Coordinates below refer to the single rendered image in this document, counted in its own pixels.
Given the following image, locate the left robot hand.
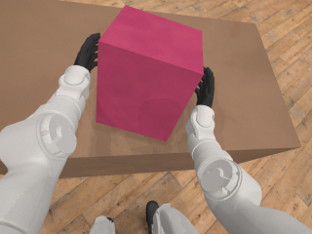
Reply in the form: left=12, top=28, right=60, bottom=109
left=73, top=32, right=100, bottom=73

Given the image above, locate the left robot thigh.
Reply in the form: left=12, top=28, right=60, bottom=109
left=89, top=220, right=116, bottom=234

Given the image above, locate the robot right forearm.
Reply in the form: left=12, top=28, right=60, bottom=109
left=185, top=104, right=233, bottom=181

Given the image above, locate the pedestal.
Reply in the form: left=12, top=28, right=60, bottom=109
left=0, top=0, right=301, bottom=178

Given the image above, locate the robot right upper arm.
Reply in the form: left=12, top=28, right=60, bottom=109
left=200, top=159, right=312, bottom=234

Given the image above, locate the robot left forearm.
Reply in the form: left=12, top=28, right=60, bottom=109
left=25, top=65, right=91, bottom=134

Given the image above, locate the robot right shin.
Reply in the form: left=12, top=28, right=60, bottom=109
left=151, top=203, right=171, bottom=234

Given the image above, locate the robot left upper arm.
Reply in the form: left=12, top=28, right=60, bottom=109
left=0, top=113, right=77, bottom=234

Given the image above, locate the carton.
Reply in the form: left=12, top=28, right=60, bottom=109
left=96, top=5, right=204, bottom=141

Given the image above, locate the right robot hand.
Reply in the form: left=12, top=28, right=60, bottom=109
left=194, top=66, right=215, bottom=108

